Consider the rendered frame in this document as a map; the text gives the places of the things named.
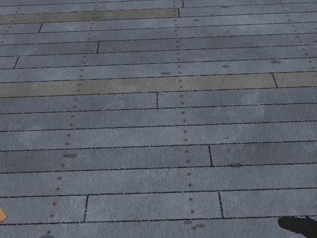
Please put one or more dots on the right robot hand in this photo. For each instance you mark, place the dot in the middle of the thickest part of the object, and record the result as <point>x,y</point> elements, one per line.
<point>305,226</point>

